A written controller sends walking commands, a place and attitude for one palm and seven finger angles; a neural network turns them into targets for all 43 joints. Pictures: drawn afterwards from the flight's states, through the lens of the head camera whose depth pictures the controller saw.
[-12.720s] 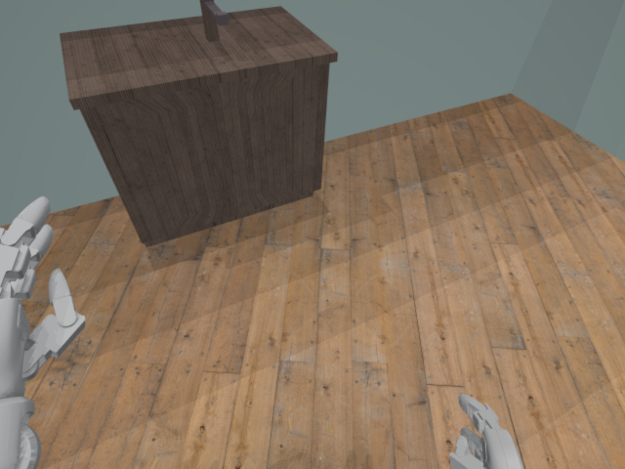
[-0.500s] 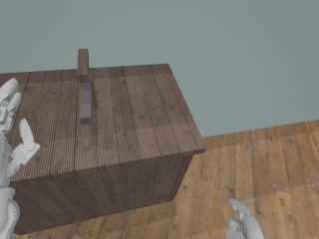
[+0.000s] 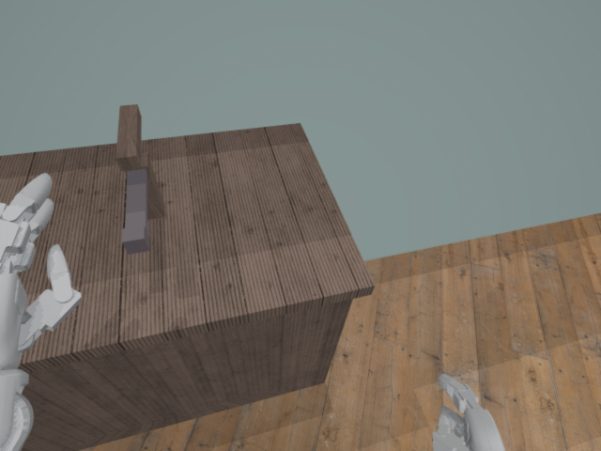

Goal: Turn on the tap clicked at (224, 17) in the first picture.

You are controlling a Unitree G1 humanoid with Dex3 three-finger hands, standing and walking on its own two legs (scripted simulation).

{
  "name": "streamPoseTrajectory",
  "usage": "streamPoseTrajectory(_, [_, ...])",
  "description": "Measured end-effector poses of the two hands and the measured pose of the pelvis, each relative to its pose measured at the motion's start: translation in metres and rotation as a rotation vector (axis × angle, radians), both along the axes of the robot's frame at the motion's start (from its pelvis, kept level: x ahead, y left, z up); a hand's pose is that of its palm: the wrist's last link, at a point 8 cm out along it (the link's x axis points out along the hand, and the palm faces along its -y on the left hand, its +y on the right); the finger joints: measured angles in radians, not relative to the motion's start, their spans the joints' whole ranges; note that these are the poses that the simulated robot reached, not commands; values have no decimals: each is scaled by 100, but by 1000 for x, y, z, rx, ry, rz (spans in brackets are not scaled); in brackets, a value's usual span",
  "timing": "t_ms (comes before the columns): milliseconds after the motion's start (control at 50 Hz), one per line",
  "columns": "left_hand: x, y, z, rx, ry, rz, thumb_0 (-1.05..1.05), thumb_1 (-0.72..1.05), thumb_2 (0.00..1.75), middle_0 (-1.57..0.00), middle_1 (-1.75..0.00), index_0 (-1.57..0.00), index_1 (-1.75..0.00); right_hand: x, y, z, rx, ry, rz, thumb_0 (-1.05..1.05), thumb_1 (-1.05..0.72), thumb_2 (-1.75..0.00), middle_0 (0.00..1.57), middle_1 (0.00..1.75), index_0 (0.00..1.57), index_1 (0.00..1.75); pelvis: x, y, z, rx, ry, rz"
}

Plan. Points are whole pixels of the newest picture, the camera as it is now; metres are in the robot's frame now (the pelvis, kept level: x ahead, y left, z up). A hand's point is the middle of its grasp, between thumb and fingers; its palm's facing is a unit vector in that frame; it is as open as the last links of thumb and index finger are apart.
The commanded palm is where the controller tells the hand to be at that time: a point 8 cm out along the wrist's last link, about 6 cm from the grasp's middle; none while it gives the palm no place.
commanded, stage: come to a stop and stand still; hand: left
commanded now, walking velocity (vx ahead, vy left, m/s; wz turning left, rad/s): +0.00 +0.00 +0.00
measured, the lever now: (136, 239) +0.36 +0.27 +0.06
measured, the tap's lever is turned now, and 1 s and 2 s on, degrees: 0 0 0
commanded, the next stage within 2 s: look again from close up in 1.40 s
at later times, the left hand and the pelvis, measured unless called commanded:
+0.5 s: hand (65, 278) +0.23 +0.26 +0.17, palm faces +0.40 -0.78 -0.48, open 7.4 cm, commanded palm +0.16 +0.27 +0.17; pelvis +0.00 -0.01 +0.00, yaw +1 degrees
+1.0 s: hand (41, 293) +0.21 +0.27 +0.17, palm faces +0.45 -0.82 -0.36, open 7.4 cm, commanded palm +0.15 +0.28 +0.17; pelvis -0.01 +0.00 -0.01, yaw +0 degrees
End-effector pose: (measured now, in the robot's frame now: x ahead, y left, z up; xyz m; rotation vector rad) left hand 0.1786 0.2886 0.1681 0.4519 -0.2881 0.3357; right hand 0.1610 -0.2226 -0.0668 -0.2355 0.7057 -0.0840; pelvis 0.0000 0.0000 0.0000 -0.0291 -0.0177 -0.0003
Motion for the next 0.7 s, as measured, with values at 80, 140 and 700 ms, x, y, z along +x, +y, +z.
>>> streamPoseTrajectory(80, [5, -5, -3, -9, 21, 7, 1, 89, 90, -21, -30, -21, -30, 7, -6, 1, 0, -3, -3, 1, -91, -90, 21, 30, 20, 30, 4, -6, 0, 0, 4, 1])
streamPoseTrajectory(140, [7, -10, -1, -12, 21, 5, 1, 89, 90, -21, -30, -21, -30, 12, -11, 1, -2, -8, -4, 1, -91, -90, 21, 30, 20, 30, 7, -10, 1, 0, 6, 1])
streamPoseTrajectory(700, [12, -15, 12, 47, -16, -88, 1, 90, 90, -20, -30, -20, -30, -8, 1, -9, 75, -14, -5, 1, -91, -90, 21, 30, 20, 30, -14, 2, -6, 7, -1, -34])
